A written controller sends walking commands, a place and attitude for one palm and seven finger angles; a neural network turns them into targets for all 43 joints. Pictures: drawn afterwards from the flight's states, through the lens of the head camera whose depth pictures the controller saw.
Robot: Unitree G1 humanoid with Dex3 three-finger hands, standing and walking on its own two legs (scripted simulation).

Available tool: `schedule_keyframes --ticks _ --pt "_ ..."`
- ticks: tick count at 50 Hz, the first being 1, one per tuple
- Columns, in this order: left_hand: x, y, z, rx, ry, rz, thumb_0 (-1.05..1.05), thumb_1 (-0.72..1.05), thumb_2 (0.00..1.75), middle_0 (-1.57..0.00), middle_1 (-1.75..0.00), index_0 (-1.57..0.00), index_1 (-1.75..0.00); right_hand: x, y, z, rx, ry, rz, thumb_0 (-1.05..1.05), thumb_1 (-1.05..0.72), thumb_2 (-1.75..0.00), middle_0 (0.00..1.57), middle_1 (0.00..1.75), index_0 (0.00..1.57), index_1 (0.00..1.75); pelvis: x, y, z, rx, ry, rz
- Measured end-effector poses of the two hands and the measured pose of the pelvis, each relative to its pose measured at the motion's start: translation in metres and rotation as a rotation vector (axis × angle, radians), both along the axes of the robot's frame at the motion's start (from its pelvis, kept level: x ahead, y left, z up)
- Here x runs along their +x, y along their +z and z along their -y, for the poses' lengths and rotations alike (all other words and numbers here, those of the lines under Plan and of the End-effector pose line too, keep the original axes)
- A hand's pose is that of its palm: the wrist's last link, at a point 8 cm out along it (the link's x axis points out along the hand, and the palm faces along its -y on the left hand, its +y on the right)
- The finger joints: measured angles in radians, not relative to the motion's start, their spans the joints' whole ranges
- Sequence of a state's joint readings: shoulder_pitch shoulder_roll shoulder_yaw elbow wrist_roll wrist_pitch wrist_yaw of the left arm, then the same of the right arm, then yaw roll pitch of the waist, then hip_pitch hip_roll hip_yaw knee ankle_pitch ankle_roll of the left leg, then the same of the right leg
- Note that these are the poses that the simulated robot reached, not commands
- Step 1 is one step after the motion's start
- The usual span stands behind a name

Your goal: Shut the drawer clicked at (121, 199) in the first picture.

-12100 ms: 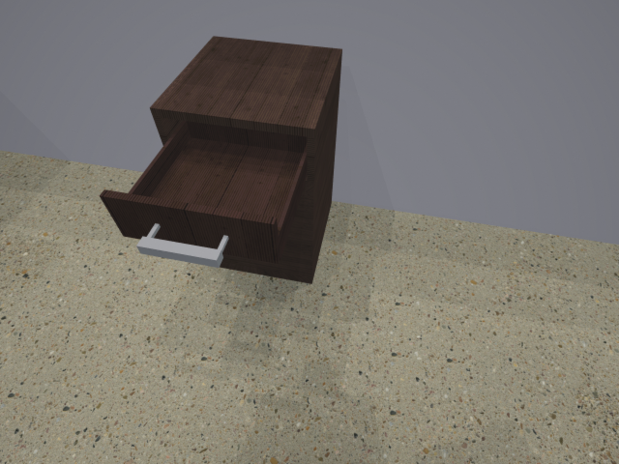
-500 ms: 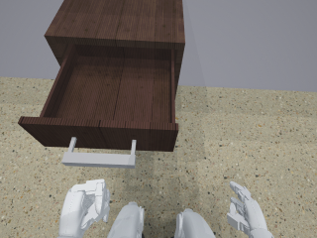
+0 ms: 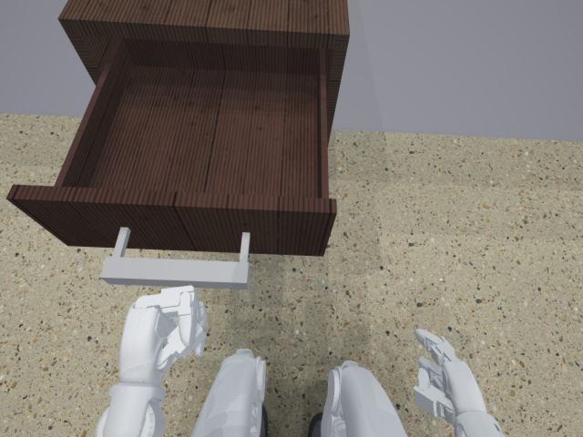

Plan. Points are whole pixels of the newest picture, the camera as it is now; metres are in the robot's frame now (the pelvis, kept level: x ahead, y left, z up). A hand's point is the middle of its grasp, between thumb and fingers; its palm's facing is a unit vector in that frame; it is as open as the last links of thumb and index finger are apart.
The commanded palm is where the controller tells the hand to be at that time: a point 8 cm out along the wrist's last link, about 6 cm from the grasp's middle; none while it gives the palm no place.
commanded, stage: bring the fist close to the handle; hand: left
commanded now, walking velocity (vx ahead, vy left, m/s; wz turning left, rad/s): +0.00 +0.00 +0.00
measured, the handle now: (181, 255) +0.34 +0.17 +0.01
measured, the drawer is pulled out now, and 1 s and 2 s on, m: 0.30 0.27 0.12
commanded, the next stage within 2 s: push the drawer shut in 0.34 s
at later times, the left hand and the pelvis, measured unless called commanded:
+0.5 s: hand (203, 328) +0.25 +0.13 +0.02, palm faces +0.00 -1.00 +0.02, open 3.2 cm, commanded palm +0.23 +0.18 +0.01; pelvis +0.00 +0.01 +0.00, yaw +0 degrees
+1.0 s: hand (208, 303) +0.28 +0.13 +0.01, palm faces -0.01 -1.00 -0.01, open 2.9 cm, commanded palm +0.29 +0.17 +0.01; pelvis -0.01 +0.01 +0.00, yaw +0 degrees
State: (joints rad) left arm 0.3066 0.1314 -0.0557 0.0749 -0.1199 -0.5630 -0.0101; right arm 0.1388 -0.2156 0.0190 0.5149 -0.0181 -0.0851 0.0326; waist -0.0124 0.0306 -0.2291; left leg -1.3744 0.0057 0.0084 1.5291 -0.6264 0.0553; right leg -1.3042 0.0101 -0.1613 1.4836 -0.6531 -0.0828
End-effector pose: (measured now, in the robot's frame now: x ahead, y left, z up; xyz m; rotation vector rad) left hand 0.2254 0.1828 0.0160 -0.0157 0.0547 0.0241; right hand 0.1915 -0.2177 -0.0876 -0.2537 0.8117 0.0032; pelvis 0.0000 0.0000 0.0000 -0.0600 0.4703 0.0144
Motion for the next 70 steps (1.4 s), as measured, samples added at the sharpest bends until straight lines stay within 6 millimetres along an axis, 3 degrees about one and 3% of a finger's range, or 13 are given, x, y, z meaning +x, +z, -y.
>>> schedule_keyframes --ticks 6,13,32,44,59,70 --pt "0.000 0.001 0.013 -0.008 -0.061 -0.029 0.01 0.90 0.90 -1.39 -1.60 -1.40 -1.60 -0.005 -0.002 -0.004 0.012 -0.016 -0.016 0.02 -0.91 -0.90 0.20 0.30 0.20 0.30 -0.001 0.001 -0.004 0.002 -0.004 0.001" --pt "-0.006 0.002 0.003 0.007 0.021 -0.036 0.01 0.90 0.90 -1.39 -1.60 -1.40 -1.60 -0.006 0.003 -0.007 0.012 -0.007 -0.024 0.02 -0.91 -0.90 0.20 0.30 0.20 0.30 0.000 0.005 -0.005 0.003 -0.004 0.003" --pt "0.010 0.002 0.004 0.004 -0.018 -0.005 0.01 0.90 0.91 -1.40 -1.60 -1.40 -1.60 0.002 0.006 -0.007 -0.011 0.000 -0.024 0.02 -0.91 -0.90 0.20 0.30 0.20 0.30 0.002 0.005 -0.009 -0.006 0.003 -0.003" --pt "0.023 -0.003 0.003 0.018 -0.028 0.013 -0.04 0.87 0.95 -1.40 -1.60 -1.40 -1.60 -0.011 -0.005 -0.007 -0.013 0.000 -0.076 0.02 -0.91 -0.90 0.20 0.30 0.20 0.30 -0.005 0.003 -0.009 -0.009 0.007 0.003" --pt "0.066 -0.006 -0.002 0.035 -0.044 0.053 -0.05 0.83 0.97 -1.40 -1.60 -1.40 -1.60 -0.040 -0.007 0.007 -0.059 -0.034 -0.127 0.01 -0.91 -0.89 0.20 0.30 0.20 0.30 -0.016 0.001 -0.008 -0.016 0.008 0.009" --pt "0.093 -0.001 -0.001 0.033 -0.032 0.031 0.00 0.85 0.95 -1.40 -1.60 -1.40 -1.60 -0.061 -0.002 0.012 -0.060 -0.081 -0.182 0.01 -0.91 -0.90 0.20 0.30 0.20 0.30 -0.014 0.009 -0.013 -0.010 -0.004 0.008"
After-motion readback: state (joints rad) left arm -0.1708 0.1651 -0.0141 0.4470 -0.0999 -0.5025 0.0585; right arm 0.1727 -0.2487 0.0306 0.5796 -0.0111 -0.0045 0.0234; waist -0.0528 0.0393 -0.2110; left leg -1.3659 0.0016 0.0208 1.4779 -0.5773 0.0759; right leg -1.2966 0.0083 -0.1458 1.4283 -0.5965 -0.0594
